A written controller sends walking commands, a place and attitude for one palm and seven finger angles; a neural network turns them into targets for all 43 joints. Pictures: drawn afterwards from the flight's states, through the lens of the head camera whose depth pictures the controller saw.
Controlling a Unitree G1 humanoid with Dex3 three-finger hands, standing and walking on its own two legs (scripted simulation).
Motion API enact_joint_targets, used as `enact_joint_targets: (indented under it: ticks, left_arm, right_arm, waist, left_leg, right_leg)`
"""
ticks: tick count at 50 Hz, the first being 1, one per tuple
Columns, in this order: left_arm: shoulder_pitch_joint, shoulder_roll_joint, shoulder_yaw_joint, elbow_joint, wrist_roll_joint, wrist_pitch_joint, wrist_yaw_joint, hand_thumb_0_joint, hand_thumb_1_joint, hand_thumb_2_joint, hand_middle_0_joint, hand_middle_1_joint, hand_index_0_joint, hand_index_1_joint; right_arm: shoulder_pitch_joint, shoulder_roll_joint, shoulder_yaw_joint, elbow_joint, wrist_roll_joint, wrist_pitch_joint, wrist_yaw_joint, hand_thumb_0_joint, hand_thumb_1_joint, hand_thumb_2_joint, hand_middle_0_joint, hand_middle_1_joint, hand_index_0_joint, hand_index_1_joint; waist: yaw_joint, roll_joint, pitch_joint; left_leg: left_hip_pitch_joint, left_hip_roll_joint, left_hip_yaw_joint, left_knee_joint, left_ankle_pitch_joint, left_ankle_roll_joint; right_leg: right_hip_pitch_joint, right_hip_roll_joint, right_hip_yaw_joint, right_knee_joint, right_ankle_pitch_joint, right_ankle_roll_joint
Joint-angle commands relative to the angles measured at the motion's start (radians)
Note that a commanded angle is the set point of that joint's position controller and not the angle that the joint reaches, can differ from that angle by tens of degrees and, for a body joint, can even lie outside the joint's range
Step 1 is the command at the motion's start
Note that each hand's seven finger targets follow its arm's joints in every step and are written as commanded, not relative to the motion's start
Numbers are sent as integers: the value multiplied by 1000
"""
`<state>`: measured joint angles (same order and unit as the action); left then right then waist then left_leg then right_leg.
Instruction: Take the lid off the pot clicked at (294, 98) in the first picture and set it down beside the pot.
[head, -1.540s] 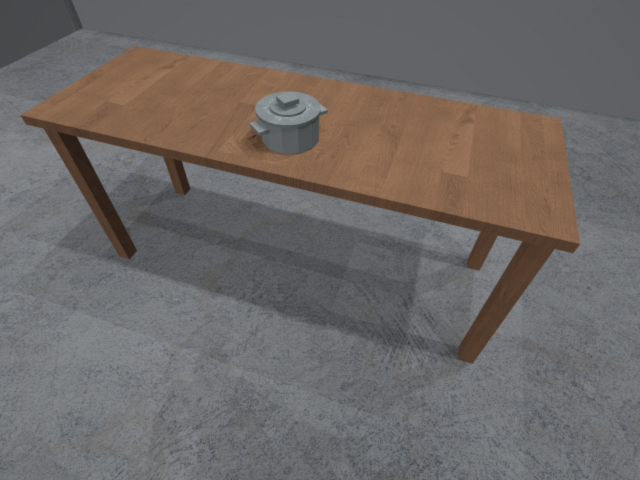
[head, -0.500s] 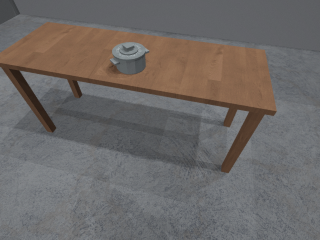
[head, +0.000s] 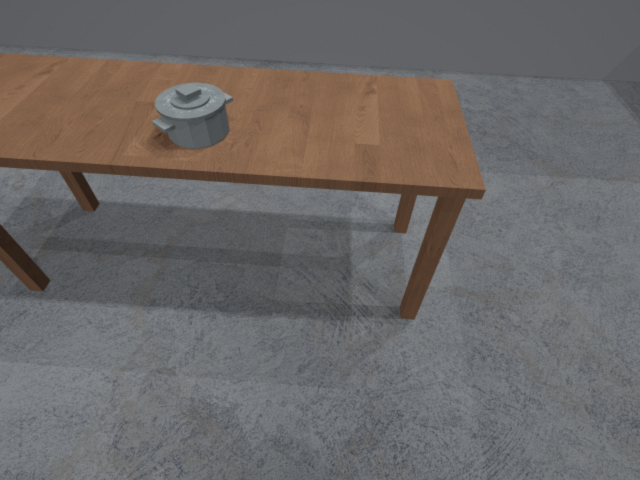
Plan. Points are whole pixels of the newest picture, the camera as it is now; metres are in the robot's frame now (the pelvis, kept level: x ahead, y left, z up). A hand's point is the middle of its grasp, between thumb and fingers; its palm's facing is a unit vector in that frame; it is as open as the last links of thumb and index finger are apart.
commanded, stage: take the last steps up to it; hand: left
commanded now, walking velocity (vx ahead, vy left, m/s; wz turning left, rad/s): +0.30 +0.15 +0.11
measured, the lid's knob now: (188, 91) +0.92 +0.36 +0.00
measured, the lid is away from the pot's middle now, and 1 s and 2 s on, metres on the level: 0.00 0.00 0.00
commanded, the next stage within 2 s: come to a stop and stand still in 1.24 s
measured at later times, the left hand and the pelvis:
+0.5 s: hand out of the picture +0.00 +0.23 -0.18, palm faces +0.17 -0.97 -0.18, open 7.4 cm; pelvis +0.10 +0.06 -0.01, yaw +4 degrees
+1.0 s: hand (140, 370) +0.30 +0.31 -0.16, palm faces +0.14 -0.96 -0.24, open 7.3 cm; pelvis +0.26 +0.12 -0.01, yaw +3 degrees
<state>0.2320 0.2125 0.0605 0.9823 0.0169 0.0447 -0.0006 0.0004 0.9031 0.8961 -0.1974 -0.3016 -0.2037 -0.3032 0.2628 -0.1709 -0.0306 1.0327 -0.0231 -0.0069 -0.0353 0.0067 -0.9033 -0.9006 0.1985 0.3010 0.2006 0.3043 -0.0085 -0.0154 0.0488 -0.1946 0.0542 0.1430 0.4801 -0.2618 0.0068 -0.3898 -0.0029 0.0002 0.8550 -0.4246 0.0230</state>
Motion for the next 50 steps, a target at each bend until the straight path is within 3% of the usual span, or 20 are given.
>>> enact_joint_targets:
  ticks: [1,2,3,4,5,9,13,21,24,25,26,27,28,32,39,42,43,44,45,50]
  left_arm:
    - [101,21,-7,-27,7,-40,-2,0,900,900,-200,-300,-200,-300]
    - [147,40,-5,-8,11,-48,0,0,900,900,-200,-300,-200,-300]
    - [205,104,8,8,17,-60,9,0,900,900,-200,-300,-200,-300]
    - [291,209,32,22,16,-67,21,0,900,900,-200,-300,-200,-300]
    - [310,212,33,24,4,-66,29,0,900,900,-200,-300,-200,-300]
    - [138,120,22,-11,7,-101,32,0,900,900,-200,-300,-200,-300]
    - [202,122,25,21,9,-125,28,0,900,900,-200,-300,-200,-300]
    - [212,149,42,54,22,-121,26,0,900,900,-200,-300,-200,-300]
    - [197,131,42,53,21,-105,20,0,900,900,-200,-300,-200,-300]
    - [219,80,34,47,13,-99,12,0,900,900,-200,-300,-200,-300]
    - [193,31,26,6,2,-95,6,0,900,900,-200,-300,-200,-300]
    - [121,21,20,-24,5,-99,10,0,900,900,-200,-300,-200,-300]
    - [80,27,18,-46,3,-103,9,0,900,900,-200,-300,-200,-300]
    - [123,20,18,-3,9,-84,-3,0,900,900,-200,-300,-200,-300]
    - [91,9,16,-51,7,-72,-10,0,900,900,-200,-300,-200,-300]
    - [225,32,29,-7,18,-81,-4,0,900,900,-200,-300,-200,-300]
    - [339,109,43,17,26,-96,4,0,900,900,-200,-300,-200,-300]
    - [400,212,62,15,22,-103,15,0,900,900,-200,-300,-200,-300]
    - [362,199,64,4,3,-99,21,0,900,900,-200,-300,-200,-300]
    - [145,64,28,-35,5,-129,28,0,900,900,-200,-300,-200,-300]
  right_arm:
    - [68,-180,-40,-15,-7,-10,8,0,-900,-900,200,300,200,300]
    - [79,-163,-36,-7,-1,-6,14,0,-900,-900,200,300,200,300]
    - [76,-118,-29,-14,10,-6,22,0,-900,-900,200,300,200,300]
    - [19,-73,-22,-66,12,-7,30,0,-900,-900,200,300,200,300]
    - [-62,-125,-33,-94,-6,-4,37,0,-900,-900,200,300,200,300]
    - [28,-102,-45,-52,-10,-1,58,0,-900,-900,200,300,200,300]
    - [1,-65,-41,-67,0,-3,70,0,-900,-900,200,300,200,300]
    - [-61,-47,-38,-118,10,-26,87,0,-900,-900,200,300,200,300]
    - [143,-95,-48,-54,6,-43,71,0,-900,-900,200,300,200,300]
    - [281,-184,-71,-15,-4,-49,55,0,-900,-900,200,300,200,300]
    - [374,-280,-93,-2,-7,-50,39,0,-900,-900,200,300,200,300]
    - [358,-282,-87,-2,-2,-33,26,0,-900,-900,200,300,200,300]
    - [287,-263,-80,-24,-6,-31,27,0,-900,-900,200,300,200,300]
    - [66,-106,-30,-65,-5,-58,15,0,-900,-900,200,300,200,300]
    - [55,-131,-38,-45,-1,-64,25,0,-900,-900,200,300,200,300]
    - [44,-125,-36,-35,1,-51,30,0,-900,-900,200,300,200,300]
    - [49,-89,-32,-41,10,-51,38,0,-900,-900,200,300,200,300]
    - [89,-53,-28,-75,11,-54,44,0,-900,-900,200,300,200,300]
    - [42,-110,-41,-85,-9,-47,45,0,-900,-900,200,300,200,300]
    - [43,-49,-27,-43,-8,-23,56,0,-900,-900,200,300,200,300]
  waist:
    - [16,167,-20]
    - [36,100,-17]
    - [67,-68,-13]
    - [113,-307,39]
    - [123,-170,102]
    - [10,-140,88]
    - [23,-80,63]
    - [36,-160,82]
    - [-49,-53,9]
    - [-97,183,-82]
    - [-118,435,-118]
    - [-115,343,-93]
    - [-91,216,-40]
    - [23,144,4]
    - [49,83,23]
    - [109,-43,21]
    - [158,-227,-18]
    - [148,-443,-51]
    - [128,-275,10]
    - [11,-75,25]
  left_leg:
    - [-64,179,-158,-149,-152,115]
    - [-141,135,-133,-72,-255,85]
    - [-291,50,-59,129,-310,42]
    - [-499,-42,5,391,-367,-1]
    - [-523,5,-116,519,-306,8]
    - [-463,56,-148,620,-29,2]
    - [-448,47,-109,511,48,-19]
    - [-266,27,-62,209,3,3]
    - [97,-41,-16,40,-7,17]
    - [266,64,-165,-24,-92,50]
    - [336,291,-579,-203,-124,142]
    - [307,320,-646,-280,-145,201]
    - [207,336,-624,-284,-217,241]
    - [-42,196,-311,-277,-3,187]
    - [-108,194,-199,-279,30,207]
    - [-230,109,-124,-72,-100,145]
    - [-318,8,-37,191,-133,95]
    - [-492,-84,-17,514,-306,43]
    - [-536,-40,-129,688,-257,43]
    - [-420,56,-145,680,40,2]
  right_leg:
    - [166,3,-86,-286,58,-21]
    - [271,2,-72,-386,92,-27]
    - [375,-119,107,-516,-43,-66]
    - [389,-371,503,-718,-259,-165]
    - [277,-432,557,-778,-354,-216]
    - [172,-338,291,-730,-125,-186]
    - [234,-317,157,-720,72,-179]
    - [205,-339,46,-651,122,-148]
    - [82,-242,-65,-376,179,-99]
    - [-16,-157,-145,-82,116,-71]
    - [-250,-19,-167,252,-204,-25]
    - [-336,-50,-39,402,-171,-49]
    - [-354,-93,-33,479,-130,-66]
    - [-223,-154,-30,340,66,-44]
    - [27,-123,-72,-98,146,-29]
    - [296,-76,-107,-279,204,-30]
    - [414,-188,58,-426,46,-66]
    - [488,-473,548,-669,-162,-182]
    - [396,-511,631,-751,-272,-224]
    - [163,-334,144,-691,157,-164]
